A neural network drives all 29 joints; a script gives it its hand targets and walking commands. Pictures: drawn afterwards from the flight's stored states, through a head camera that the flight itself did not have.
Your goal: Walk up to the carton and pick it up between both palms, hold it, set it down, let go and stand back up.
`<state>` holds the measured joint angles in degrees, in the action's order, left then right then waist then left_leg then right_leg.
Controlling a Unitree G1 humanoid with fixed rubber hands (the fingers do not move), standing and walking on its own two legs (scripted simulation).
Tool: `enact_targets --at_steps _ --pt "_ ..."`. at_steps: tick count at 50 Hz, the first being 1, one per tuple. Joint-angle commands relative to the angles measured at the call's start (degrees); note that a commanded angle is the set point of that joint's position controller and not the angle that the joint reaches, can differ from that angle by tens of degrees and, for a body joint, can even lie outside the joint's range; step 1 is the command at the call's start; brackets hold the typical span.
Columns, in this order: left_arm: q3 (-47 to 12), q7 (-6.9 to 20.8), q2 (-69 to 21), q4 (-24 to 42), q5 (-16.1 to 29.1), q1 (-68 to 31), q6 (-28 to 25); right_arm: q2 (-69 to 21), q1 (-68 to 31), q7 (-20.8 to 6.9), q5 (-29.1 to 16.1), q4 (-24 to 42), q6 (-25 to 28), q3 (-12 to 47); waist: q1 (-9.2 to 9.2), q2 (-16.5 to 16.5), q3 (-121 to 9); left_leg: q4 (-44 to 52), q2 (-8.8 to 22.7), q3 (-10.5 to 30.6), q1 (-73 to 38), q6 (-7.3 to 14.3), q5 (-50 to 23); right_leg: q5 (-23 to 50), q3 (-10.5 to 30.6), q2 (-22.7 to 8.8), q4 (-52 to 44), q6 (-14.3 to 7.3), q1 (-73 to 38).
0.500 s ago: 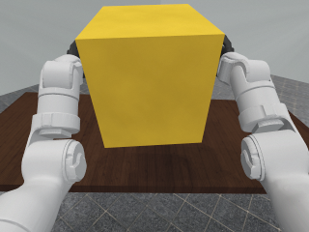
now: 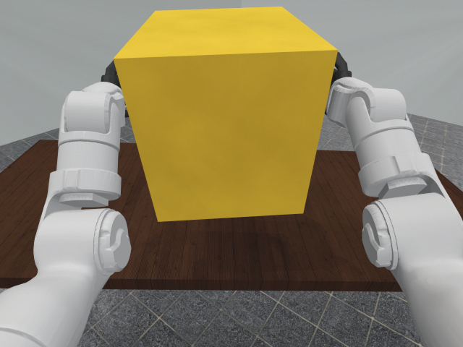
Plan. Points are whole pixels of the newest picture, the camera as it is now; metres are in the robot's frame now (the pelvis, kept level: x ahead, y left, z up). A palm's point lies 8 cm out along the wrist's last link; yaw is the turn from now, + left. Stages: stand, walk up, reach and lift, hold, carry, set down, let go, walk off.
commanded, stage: hold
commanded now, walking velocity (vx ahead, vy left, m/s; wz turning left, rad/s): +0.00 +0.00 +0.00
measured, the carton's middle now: (224, 105) +0.44 +0.00 +0.29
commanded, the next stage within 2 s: none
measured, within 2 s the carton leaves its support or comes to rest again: neither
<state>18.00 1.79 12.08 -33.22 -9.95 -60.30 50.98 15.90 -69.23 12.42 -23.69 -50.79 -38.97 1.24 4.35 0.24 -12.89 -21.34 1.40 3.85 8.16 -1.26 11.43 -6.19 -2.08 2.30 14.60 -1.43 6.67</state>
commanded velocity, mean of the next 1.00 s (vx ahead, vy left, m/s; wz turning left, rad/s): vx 0.00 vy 0.00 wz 0.00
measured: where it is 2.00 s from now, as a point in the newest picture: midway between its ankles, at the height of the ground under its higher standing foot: outside the picture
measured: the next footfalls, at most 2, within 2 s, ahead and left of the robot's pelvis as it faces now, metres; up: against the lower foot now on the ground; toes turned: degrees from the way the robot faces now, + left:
none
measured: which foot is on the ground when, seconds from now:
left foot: down 0.00-1.00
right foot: down 0.00-1.00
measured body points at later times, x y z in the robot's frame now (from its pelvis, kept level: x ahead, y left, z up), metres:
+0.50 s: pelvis +0.00 +0.00 +0.00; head -0.10 +0.02 +0.44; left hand +0.39 +0.18 +0.32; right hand +0.38 -0.17 +0.35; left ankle +0.00 +0.13 -0.75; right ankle +0.02 -0.11 -0.75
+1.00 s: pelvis +0.01 +0.00 +0.00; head -0.09 +0.01 +0.44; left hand +0.39 +0.17 +0.32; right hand +0.38 -0.17 +0.34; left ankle +0.00 +0.13 -0.75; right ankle +0.02 -0.11 -0.75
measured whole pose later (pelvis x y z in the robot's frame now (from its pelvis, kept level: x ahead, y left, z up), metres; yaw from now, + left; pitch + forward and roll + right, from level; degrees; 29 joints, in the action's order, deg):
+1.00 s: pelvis +0.01 +0.00 +0.00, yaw +0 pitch -2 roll -1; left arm 16.9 1.8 11.9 -33.0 -9.5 -58.7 49.8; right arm 16.0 -67.6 12.2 -23.1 -49.3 -39.1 2.0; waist 4.2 0.5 -13.6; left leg -20.7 1.4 3.9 7.4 -1.3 11.8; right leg -6.7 -0.8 2.7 14.3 -1.4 6.1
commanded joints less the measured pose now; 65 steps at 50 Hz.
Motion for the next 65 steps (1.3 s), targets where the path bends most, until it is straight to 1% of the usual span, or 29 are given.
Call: enact_targets --at_steps 1,30,32,34,35,37,39,40,43,45,48,50,53,56,58,61,64,65 --pt "-14.5 8.8 -31.5 11.2 12.2 -47.2 -5.3 -37.4 -42.5 -8.4 -9.8 15.0 0.5 7.3 0.28 2.2 -14.1 4.0 -2.8 -0.3 4.8 -0.9 -9.0 9.1 3.9 0.5 0.5 1.6 -13.4" --pt "-14.4 8.7 -31.7 10.7 12.3 -47.6 -5.5 -37.3 -42.8 -8.4 -9.9 14.6 0.6 7.1 0.34 2.3 -14.3 4.0 -2.7 -0.1 4.8 -1.0 -8.8 8.5 3.9 0.6 0.4 1.5 -12.9" --pt "-17.0 8.9 -33.0 11.3 13.7 -47.8 -6.3 -37.8 -42.2 -8.3 -8.6 16.4 0.9 6.8 1.11 3.3 -15.4 4.5 -2.6 -0.1 5.2 -0.9 -7.7 7.8 4.6 0.6 0.4 1.5 -13.3" --pt "-16.4 8.7 -33.1 9.8 13.2 -47.3 -6.4 -37.5 -42.4 -8.5 -7.9 15.3 0.9 6.4 0.81 3.0 -13.5 5.1 -2.4 0.0 5.8 -0.7 -6.0 5.7 4.5 0.7 0.0 1.3 -12.4" --pt "-16.4 8.8 -33.2 9.4 13.1 -47.4 -6.5 -37.8 -42.1 -8.5 -7.5 14.7 0.9 6.1 0.90 2.8 -12.9 5.3 -2.4 0.0 6.1 -0.6 -5.6 5.3 4.5 0.6 0.0 1.3 -12.2" --pt "-15.8 8.8 -33.3 8.9 12.6 -47.2 -6.6 -37.6 -42.0 -8.7 -7.4 13.6 0.9 6.0 0.51 2.7 -12.1 5.7 -2.3 0.0 6.5 -0.5 -5.1 4.7 4.6 0.6 -0.2 1.2 -12.2" --pt "-15.2 8.9 -33.0 8.9 12.3 -46.5 -6.5 -37.6 -41.7 -8.8 -7.6 13.3 0.8 6.5 0.06 2.1 -12.6 5.5 -2.3 -0.1 6.3 -0.4 -6.2 5.7 4.7 0.7 0.0 1.2 -13.3" --pt "-15.0 9.0 -32.7 9.3 12.4 -46.5 -6.6 -38.0 -41.8 -8.8 -8.0 13.9 0.9 6.9 -0.11 1.6 -13.2 5.2 -2.5 -0.1 5.8 -0.3 -7.0 6.9 4.8 0.5 0.1 1.4 -13.5" --pt "-15.2 8.8 -32.5 11.0 12.7 -46.9 -6.7 -38.9 -42.4 -8.8 -8.9 15.5 1.1 8.0 -0.67 1.5 -14.9 4.3 -2.8 -0.2 5.1 -0.4 -9.5 9.2 4.7 0.7 0.5 1.7 -14.1" --pt "-14.8 8.4 -32.0 11.8 12.6 -46.6 -6.7 -39.6 -42.4 -8.6 -9.5 16.7 1.2 9.0 -1.17 0.5 -15.7 3.8 -3.0 -0.3 3.9 -0.2 -11.1 11.4 4.7 0.8 0.7 2.2 -14.3" --pt "-15.8 8.5 -32.2 12.6 12.8 -45.3 -6.1 -39.0 -40.9 -8.0 -9.5 17.6 0.9 9.0 -0.17 0.3 -15.2 3.6 -3.0 -0.3 3.0 -0.4 -11.5 12.7 4.7 0.8 0.5 2.3 -14.3" --pt "-16.6 8.7 -32.6 13.0 12.9 -45.2 -5.8 -38.6 -40.9 -7.8 -9.5 18.1 0.8 8.7 0.37 1.2 -14.2 3.7 -2.9 -0.1 3.0 -0.6 -11.1 12.4 4.7 0.6 0.4 2.1 -13.7" --pt "-17.1 8.9 -32.9 13.4 12.9 -44.4 -5.5 -38.7 -40.4 -7.4 -9.8 18.9 0.6 9.2 0.77 1.7 -14.2 3.5 -3.0 -0.1 2.7 -0.6 -11.5 13.2 4.8 0.6 0.4 2.1 -14.1" --pt "-18.0 9.1 -33.4 15.0 13.1 -44.0 -5.4 -38.4 -39.9 -7.1 -10.1 20.2 0.5 9.5 1.23 2.6 -14.5 3.3 -2.9 0.0 2.3 -1.2 -13.0 14.8 4.7 0.7 0.8 1.9 -14.8" --pt "-18.3 9.0 -33.7 15.3 13.1 -44.3 -5.3 -38.3 -40.5 -7.2 -10.2 20.7 0.5 9.4 1.22 2.9 -14.2 3.3 -2.9 0.1 2.5 -1.3 -12.7 13.4 4.6 0.8 0.6 1.7 -14.3" --pt "-19.4 8.9 -34.4 16.8 13.4 -44.2 -5.2 -37.9 -38.9 -7.5 -10.0 20.0 0.2 9.1 1.85 4.1 -14.2 3.5 -2.5 0.2 2.3 -1.8 -13.1 13.1 4.6 1.0 0.8 1.2 -14.3" --pt "-19.2 8.8 -34.3 17.4 13.1 -43.7 -4.9 -37.9 -39.1 -7.7 -10.4 20.5 0.0 9.9 1.10 3.9 -14.8 3.5 -2.5 0.2 2.6 -1.7 -13.9 13.4 4.6 1.2 1.0 1.1 -15.1" --pt "-18.9 8.8 -34.3 16.6 12.9 -44.0 -4.8 -37.7 -39.7 -7.8 -10.2 20.0 0.0 9.5 0.90 3.9 -13.9 3.8 -2.4 0.2 2.9 -1.6 -12.9 12.1 4.6 1.2 0.8 1.1 -14.6"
